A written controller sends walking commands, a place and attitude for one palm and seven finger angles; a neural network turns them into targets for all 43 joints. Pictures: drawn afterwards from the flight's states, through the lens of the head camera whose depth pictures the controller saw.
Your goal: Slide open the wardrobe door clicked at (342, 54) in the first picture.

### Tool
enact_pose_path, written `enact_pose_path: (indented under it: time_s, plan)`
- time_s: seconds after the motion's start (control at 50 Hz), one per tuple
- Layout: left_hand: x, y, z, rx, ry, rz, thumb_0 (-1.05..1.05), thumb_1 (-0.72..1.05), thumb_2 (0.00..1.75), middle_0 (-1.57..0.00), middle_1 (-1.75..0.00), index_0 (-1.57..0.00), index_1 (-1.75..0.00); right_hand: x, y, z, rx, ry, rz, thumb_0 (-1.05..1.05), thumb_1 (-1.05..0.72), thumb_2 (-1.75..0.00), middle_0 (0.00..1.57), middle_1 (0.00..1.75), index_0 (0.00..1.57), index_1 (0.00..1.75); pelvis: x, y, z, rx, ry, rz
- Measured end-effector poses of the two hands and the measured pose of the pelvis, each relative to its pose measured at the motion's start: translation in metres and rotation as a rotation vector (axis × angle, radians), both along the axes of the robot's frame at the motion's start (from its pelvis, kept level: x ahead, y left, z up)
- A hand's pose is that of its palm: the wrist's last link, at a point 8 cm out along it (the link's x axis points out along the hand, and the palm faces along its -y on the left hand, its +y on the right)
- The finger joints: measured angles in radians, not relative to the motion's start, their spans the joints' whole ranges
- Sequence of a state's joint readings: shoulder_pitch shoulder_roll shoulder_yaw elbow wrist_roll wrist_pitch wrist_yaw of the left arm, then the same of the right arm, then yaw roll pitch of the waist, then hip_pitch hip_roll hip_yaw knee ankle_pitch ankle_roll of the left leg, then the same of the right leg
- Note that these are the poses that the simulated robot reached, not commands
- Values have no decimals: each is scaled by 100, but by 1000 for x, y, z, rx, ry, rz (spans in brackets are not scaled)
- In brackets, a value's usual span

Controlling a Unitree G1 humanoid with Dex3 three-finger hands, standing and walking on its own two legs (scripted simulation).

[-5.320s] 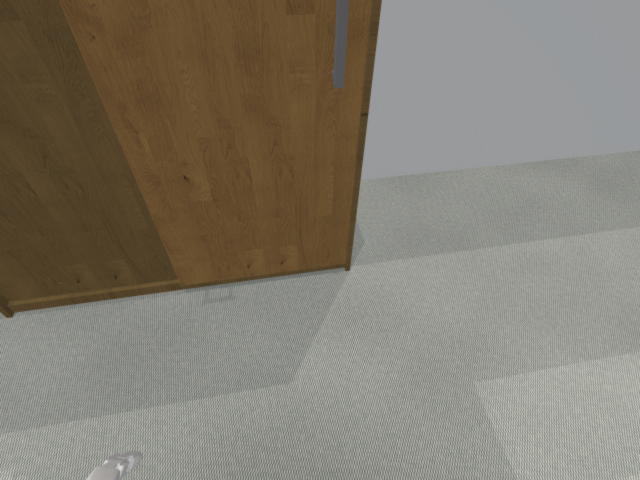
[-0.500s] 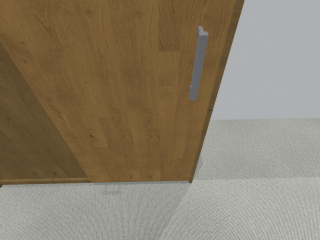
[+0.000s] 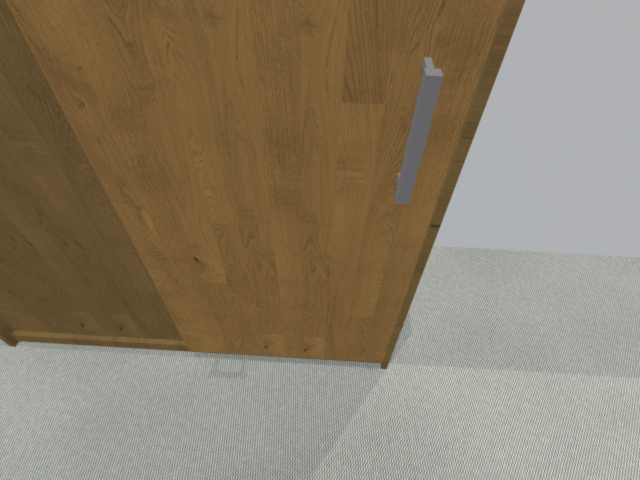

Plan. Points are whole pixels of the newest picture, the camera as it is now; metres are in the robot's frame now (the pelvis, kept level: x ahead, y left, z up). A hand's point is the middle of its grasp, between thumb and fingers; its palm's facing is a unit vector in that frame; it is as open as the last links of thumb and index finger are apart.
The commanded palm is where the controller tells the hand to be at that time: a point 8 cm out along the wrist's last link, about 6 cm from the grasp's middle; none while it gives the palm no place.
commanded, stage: look again from close up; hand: right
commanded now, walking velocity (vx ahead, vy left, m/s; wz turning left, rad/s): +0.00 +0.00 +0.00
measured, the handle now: (414, 136) +0.56 -0.10 +0.14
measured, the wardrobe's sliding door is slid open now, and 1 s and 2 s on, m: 0.00 0.00 0.00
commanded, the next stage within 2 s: none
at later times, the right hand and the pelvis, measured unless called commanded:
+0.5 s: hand out of the picture -0.09 -0.14 -0.19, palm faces +0.07 +0.98 -0.18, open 7.4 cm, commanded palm none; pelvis -0.08 +0.03 -0.01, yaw -2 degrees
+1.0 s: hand out of the picture -0.14 -0.14 -0.19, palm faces +0.12 +0.98 -0.15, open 7.4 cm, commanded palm none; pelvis -0.12 +0.02 -0.01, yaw -3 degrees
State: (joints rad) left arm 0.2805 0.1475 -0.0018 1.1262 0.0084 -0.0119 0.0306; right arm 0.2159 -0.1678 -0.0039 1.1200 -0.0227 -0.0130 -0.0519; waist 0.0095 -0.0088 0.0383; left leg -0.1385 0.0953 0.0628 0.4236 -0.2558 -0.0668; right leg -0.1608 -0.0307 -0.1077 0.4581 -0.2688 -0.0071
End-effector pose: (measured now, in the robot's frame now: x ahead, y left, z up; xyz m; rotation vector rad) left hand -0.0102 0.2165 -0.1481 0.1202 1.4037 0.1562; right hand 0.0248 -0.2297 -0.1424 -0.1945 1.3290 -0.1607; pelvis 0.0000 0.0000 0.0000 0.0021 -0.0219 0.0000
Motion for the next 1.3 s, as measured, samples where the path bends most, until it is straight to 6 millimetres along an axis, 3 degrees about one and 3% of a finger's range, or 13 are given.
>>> enact_pose_path:
  time_s: [0.16, 0.34, 0.52, 0.66, 0.94, 1.14, 1.2, 1.26, 1.3]
  plan:
    - [-17, 10, -9, -5, -64, -17, 0, 92, 90, -20, -30, -20, -30, -28, 7, -3, -9, -38, -4, 1, -91, -90, 20, 30, 20, 30, -27, 8, -9, -3, -33, -14]
    - [-32, 28, -5, 6, -124, -30, 1, 92, 90, -20, -30, -20, -30, -78, 26, -8, 24, -31, -27, 1, -91, -90, 20, 30, 20, 30, -58, 21, -10, -5, -48, -19]
    - [-72, 35, 0, 29, -62, -32, 0, 91, 90, -20, -30, -20, -30, -131, 38, -16, 62, 42, -72, 1, -91, -90, 20, 30, 20, 30, -79, 26, -10, 6, -30, -28]
    - [-99, 29, 0, 21, -10, -27, 0, 91, 90, -20, -30, -20, -30, -156, 41, -17, 76, 70, -94, 1, -91, -90, 20, 30, 20, 30, -90, 25, -9, 12, -29, -36]
    - [-105, 10, -4, -14, -38, -42, 0, 91, 90, -20, -30, -20, -30, -169, 41, -16, 83, 36, -113, 1, -91, -90, 20, 30, 20, 30, -113, 20, -9, 16, -29, -52]
    - [-107, 20, -7, 20, -57, -51, 0, 92, 90, -20, -30, -20, -30, -201, 37, -22, 80, 59, -154, 1, -91, -90, 20, 30, 20, 30, -138, 16, -16, 10, -18, -69]
    - [-122, 22, -6, 51, -94, 7, 0, 91, 90, -20, -30, -20, -30, -199, 29, -36, 83, 81, -127, 1, -91, -90, 20, 30, 20, 30, -141, 10, -22, 7, -24, -48]
    - [-155, 18, -12, 82, -95, 51, 0, 91, 90, -20, -30, -20, -30, -177, 16, -48, 77, 37, -80, 1, -91, -90, 20, 30, 20, 30, -149, 4, -33, 16, -13, -35]
    - [-179, 10, -10, 74, -37, 60, 0, 91, 90, -20, -30, -20, -29, -160, 11, -42, 68, -21, -59, 1, -91, -90, 20, 30, 20, 30, -154, 4, -29, -4, -18, -20]
